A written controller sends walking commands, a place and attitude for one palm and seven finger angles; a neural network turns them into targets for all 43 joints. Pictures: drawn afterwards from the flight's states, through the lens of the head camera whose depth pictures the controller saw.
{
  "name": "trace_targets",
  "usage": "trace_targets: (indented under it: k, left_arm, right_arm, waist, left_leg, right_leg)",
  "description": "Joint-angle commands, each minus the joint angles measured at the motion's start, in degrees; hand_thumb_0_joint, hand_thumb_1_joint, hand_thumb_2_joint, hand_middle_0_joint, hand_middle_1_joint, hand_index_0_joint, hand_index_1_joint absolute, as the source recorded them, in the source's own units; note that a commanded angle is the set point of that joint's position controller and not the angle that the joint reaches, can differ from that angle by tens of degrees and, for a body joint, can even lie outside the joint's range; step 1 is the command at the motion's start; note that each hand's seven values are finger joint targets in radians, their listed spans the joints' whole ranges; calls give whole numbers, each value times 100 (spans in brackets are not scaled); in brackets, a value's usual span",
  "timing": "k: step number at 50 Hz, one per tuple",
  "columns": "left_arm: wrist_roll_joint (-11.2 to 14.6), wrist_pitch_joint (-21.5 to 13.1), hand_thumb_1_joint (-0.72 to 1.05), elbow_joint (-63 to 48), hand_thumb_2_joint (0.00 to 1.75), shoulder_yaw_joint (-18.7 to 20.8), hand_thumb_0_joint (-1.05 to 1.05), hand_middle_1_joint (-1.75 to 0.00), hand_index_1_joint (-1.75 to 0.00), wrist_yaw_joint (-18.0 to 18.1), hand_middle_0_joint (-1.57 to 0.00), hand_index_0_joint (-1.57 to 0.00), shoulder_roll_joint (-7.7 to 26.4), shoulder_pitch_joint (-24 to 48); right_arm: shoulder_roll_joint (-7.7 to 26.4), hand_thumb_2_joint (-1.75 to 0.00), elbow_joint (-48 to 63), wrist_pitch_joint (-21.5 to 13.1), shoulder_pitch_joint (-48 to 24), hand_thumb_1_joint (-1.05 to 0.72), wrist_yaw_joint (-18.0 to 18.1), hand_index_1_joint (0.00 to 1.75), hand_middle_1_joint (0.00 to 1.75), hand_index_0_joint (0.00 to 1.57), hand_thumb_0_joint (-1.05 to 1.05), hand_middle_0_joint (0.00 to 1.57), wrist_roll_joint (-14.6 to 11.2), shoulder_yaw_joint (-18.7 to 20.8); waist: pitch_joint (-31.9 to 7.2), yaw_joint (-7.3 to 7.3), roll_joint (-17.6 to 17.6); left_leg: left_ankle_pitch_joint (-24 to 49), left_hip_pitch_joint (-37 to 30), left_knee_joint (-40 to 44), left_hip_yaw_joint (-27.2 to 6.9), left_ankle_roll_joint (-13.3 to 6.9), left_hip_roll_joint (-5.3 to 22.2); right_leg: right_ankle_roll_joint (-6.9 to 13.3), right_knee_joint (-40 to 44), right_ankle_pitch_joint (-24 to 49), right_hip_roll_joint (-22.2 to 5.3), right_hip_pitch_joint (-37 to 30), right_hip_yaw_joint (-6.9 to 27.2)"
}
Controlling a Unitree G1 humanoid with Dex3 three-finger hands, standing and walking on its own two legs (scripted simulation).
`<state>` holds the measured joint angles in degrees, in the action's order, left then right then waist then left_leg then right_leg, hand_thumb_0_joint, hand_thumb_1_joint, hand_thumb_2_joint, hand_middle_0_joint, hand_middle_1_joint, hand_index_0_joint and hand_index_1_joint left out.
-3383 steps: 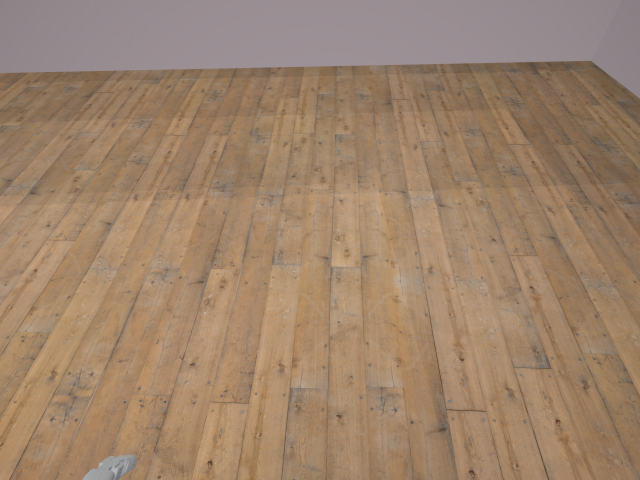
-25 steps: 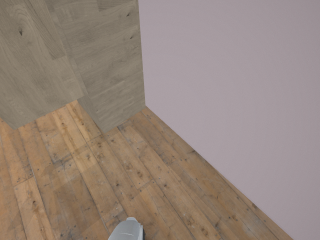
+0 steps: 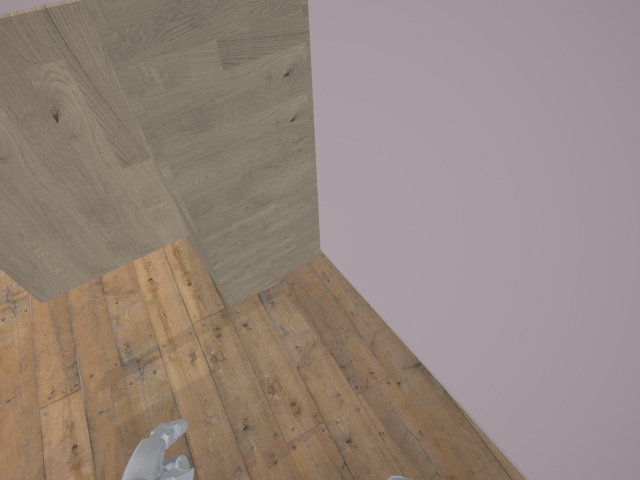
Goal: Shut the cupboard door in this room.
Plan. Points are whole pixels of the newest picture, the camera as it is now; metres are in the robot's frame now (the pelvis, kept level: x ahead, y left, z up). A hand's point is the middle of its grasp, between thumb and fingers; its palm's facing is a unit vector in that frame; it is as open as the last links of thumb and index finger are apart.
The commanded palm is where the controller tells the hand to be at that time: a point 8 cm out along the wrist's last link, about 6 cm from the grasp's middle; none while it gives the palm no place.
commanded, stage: turn to face it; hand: left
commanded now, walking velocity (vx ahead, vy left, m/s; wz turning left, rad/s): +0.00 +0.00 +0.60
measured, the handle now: out of the picture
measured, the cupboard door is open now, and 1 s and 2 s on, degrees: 88 88 88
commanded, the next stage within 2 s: take the last steps up to it in 0.86 s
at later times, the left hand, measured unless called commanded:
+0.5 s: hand out of the picture -0.04 +0.22 -0.18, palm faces +0.40 -0.88 -0.25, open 7.4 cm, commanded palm none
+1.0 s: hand out of the picture +0.03 +0.21 -0.14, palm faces +0.46 -0.85 -0.26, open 7.3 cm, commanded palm none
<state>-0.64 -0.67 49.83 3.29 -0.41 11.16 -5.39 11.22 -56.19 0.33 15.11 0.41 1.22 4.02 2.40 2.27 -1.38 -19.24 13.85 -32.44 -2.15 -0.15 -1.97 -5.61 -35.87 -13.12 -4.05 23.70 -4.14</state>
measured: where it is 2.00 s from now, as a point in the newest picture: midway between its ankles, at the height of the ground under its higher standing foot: outside the picture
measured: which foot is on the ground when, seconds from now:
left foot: down 0.00-0.00, up 0.02-0.46, down 0.48-0.96, up 0.98-1.00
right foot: up 0.00-0.00, down 0.02-0.48, up 0.50-0.94, down 0.96-1.00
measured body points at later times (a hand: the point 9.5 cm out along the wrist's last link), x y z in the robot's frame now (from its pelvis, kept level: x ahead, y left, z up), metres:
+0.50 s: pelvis +0.02 +0.01 -0.01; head +0.07 +0.04 +0.44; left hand -0.06 +0.27 -0.16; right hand +0.23 -0.19 -0.13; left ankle -0.01 +0.10 -0.73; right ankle +0.06 -0.12 -0.72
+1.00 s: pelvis +0.04 -0.01 +0.00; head +0.07 -0.02 +0.45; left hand +0.01 +0.25 -0.12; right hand +0.17 -0.20 -0.17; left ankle -0.01 +0.10 -0.72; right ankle +0.09 -0.10 -0.73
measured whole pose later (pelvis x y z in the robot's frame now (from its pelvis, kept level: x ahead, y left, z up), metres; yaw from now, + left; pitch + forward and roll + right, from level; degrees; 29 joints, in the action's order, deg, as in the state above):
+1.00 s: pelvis +0.04 -0.01 +0.00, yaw +28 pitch +0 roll +1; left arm -0.7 -0.1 53.7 1.5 0.8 9.5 -9.3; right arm 11.9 -57.3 2.6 13.5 0.5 0.7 3.3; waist 3.6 1.3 -3.4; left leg -23.3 18.6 -38.9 -1.7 0.1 -2.5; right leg 0.0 -32.6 -17.0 -2.5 15.3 -5.3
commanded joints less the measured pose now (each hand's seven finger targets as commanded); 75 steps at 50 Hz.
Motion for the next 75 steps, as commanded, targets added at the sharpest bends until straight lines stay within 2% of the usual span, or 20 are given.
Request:
trace_targets:
  k: [1, 2, 4, 8, 18, 22, 23, 24, 26, 31, 45, 46, 48, 49, 52, 66, 71, 72, 73, 75]
  left_arm:
    - [-30, -136, 90, -86, 90, 350, 0, -30, -30, 144, -20, -20, 1600, -1520]
    - [-15, -101, 90, -212, 90, 307, 0, -30, -30, 188, -20, -20, 1408, -1249]
    - [-31, -73, 90, -329, 90, 257, 0, -30, -30, 214, -20, -20, 1106, -615]
    - [-54, -70, 90, -388, 90, 195, 0, -30, -30, 231, -20, -20, 856, -431]
    - [-109, 26, 90, -87, 90, 347, 0, -30, -30, 189, -20, -20, 1245, -1191]
    - [-52, 80, 90, -17, 90, 364, 0, -30, -30, 141, -20, -20, 1269, -1108]
    - [-5, 99, 90, -114, 90, 319, 0, -30, -30, 110, -20, -20, 1050, -1099]
    - [16, 104, 90, -361, 90, 165, 0, -30, -30, 76, -20, -20, 632, -749]
    - [-38, 178, 90, -307, 90, 119, 0, -30, -30, 156, -20, -20, 728, -425]
    - [3, 227, 90, 180, 90, 156, 0, -30, -30, 85, -20, -20, 750, -897]
    - [63, 102, 90, 172, 90, 48, 0, -30, -30, 176, -20, -20, 483, -909]
    - [48, 47, 90, 219, 90, 61, 0, -30, -30, 195, -20, -20, 567, -1070]
    - [-58, -53, 90, 264, 90, 169, 0, -30, -30, 249, -20, -20, 1335, -1266]
    - [-16, -29, 90, 218, 90, 141, 0, -30, -30, 226, -20, -20, 1315, -1312]
    - [-3, -21, 90, 124, 90, 203, 0, -30, -30, 234, -20, -20, 961, -773]
    - [-120, -250, 90, 747, 90, 236, 0, -30, -30, 109, -20, -20, 874, -1887]
    - [-75, -172, 90, 864, 90, 217, 0, -30, -30, 80, -20, -20, 782, -1653]
    - [-56, -162, 90, 810, 90, 157, 0, -30, -30, 51, -20, -20, 533, -1626]
    - [-28, -179, 90, 614, 90, 76, 0, -30, -30, 19, -20, -20, 160, -1529]
    - [-79, -213, 90, 528, 90, 88, 0, -30, -30, 40, -20, -20, 286, -972]
  right_arm:
    - [524, -90, 735, -53, -15, -90, 24, 30, 30, 20, 0, 20, -101, 201]
    - [637, -90, 764, 12, -10, -90, 36, 30, 30, 20, 0, 20, -97, 236]
    - [617, -90, 579, 154, -158, -90, -59, 30, 30, 20, 0, 20, -51, 239]
    - [476, -90, 527, 287, -137, -90, -188, 30, 30, 20, 0, 20, -3, 201]
    - [353, -90, 867, 195, -997, -90, -228, 30, 30, 20, 0, 20, -44, 61]
    - [621, -90, 775, 89, -457, -90, -196, 30, 30, 20, 0, 20, -26, 98]
    - [1160, -90, 721, 32, -119, -90, -157, 30, 30, 20, 0, 20, 6, 236]
    - [1775, -90, 696, 18, 240, -90, -90, 30, 30, 20, 0, 20, -2, 380]
    - [1534, -90, 544, 31, 187, -90, 18, 30, 30, 20, 0, 20, -30, 275]
    - [1079, -90, 661, -32, -523, -90, 95, 30, 30, 20, 0, 20, -45, 94]
    - [929, -90, 415, 22, -344, -90, 71, 30, 30, 20, 0, 20, -13, 111]
    - [831, -90, 398, 16, -344, -90, 54, 30, 30, 20, 0, 20, -51, 97]
    - [290, -90, 544, 32, -375, -90, 15, 30, 30, 20, 0, 20, -111, 6]
    - [563, -90, 521, 131, -369, -90, 25, 30, 30, 20, 0, 20, -60, 101]
    - [630, -90, 226, 206, -167, -90, -92, 30, 30, 20, 0, 20, 30, 179]
    - [154, -90, 362, -33, -780, -90, -298, 30, 30, 20, 0, 20, 30, 18]
    - [337, -90, 49, -218, 250, -90, -190, 30, 30, 20, 0, 20, -1, 25]
    - [820, -90, -97, -269, 949, -90, -113, 30, 30, 20, 0, 20, 14, 138]
    - [1366, -90, -200, -284, 1569, -90, -44, 30, 30, 20, 0, 20, 57, 295]
    - [1065, -90, -251, -244, 1320, -90, 33, 30, 30, 20, 0, 20, 29, 178]
  waist:
    - [-1279, -633, 1850]
    - [-963, -512, 1218]
    - [-419, -310, 1195]
    - [-240, -154, 1195]
    - [-417, -591, 1386]
    - [-815, -220, 832]
    - [-1106, 32, -373]
    - [-1124, 304, -1844]
    - [-977, 224, -1240]
    - [-509, -239, -624]
    - [-435, -344, -564]
    - [-538, -434, -323]
    - [-427, -485, 1803]
    - [-420, -539, 1249]
    - [56, -318, 1062]
    - [288, -674, 1224]
    - [-152, -158, 720]
    - [-549, 195, -491]
    - [-599, 448, -1929]
    - [-37, 367, -1247]
  left_leg:
    - [-1992, 1906, -3193, 15, 255, -114]
    - [-1678, 1890, -3766, -238, 234, 193]
    - [-935, 1907, -4319, -146, 316, 449]
    - [-207, 1752, -3933, 136, 400, 510]
    - [-543, 1166, -1212, 827, 352, 407]
    - [623, -444, 583, 864, 187, 375]
    - [1528, -1474, 1070, -273, -206, 1218]
    - [3825, -1808, 1335, -2121, -1013, 2673]
    - [4695, -1655, 1135, -1414, -1313, 2498]
    - [3979, -993, 1153, -462, -860, 1570]
    - [2764, -75, 867, -1185, -796, 1401]
    - [2265, 239, 532, -1063, -543, 1157]
    - [-1193, 1549, -1276, 103, 195, -60]
    - [-1542, 1335, -2184, -198, 163, 56]
    - [-421, 1874, -3311, -211, 205, 391]
    - [126, 1392, -780, 662, 257, 533]
    - [342, -1186, 864, 1053, 140, 222]
    - [-333, -2155, 1160, -27, -89, 969]
    - [-887, -2523, 1901, -2064, -676, 2319]
    - [-518, -1857, 2222, -1730, -1015, 2405]
  right_leg:
    - [1189, 1495, 3565, -2821, -2735, 2269]
    - [1382, 1475, 3384, -2721, -2316, 1791]
    - [1235, 1775, 1474, -2188, -1411, 1265]
    - [954, 1890, 1036, -1676, -1096, 29]
    - [1130, 1347, 2025, -1943, -1948, -575]
    - [671, 193, 1604, -1798, -1296, -894]
    - [312, -986, 556, -1300, -255, -1091]
    - [-46, -2279, -2539, -485, 1151, -840]
    - [65, -2886, -2237, -566, 1283, -9]
    - [-27, -3144, -927, -281, 924, 143]
    - [138, 498, -336, 148, -1132, -1]
    - [172, 1301, 319, 19, -1734, 90]
    - [1113, 1980, 1820, -2154, -2265, 2161]
    - [1468, 2076, 1373, -2343, -1645, 2068]
    - [1205, 2521, -1239, -1728, -1374, 1606]
    - [1161, 2636, -1115, -1543, -1685, 473]
    - [847, 1415, -956, -1059, -565, -150]
    - [659, -46, -1006, -639, 168, -504]
    - [411, -1767, -2110, 33, 1399, -763]
    - [631, -2923, -1545, -364, 1860, 75]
